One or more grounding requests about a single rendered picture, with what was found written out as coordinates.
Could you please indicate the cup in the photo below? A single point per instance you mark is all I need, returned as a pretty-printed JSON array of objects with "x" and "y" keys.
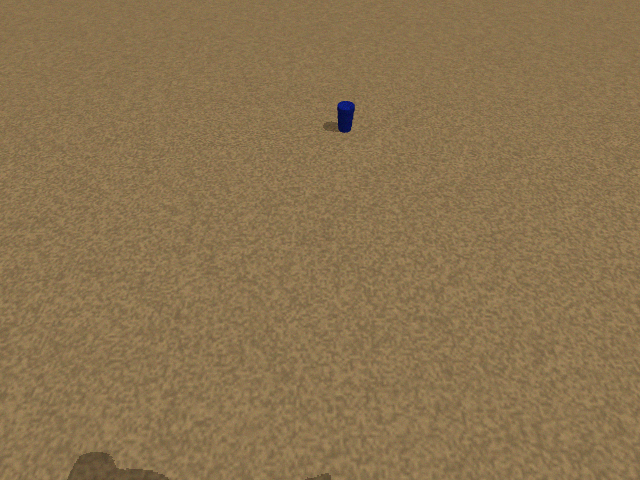
[{"x": 345, "y": 115}]

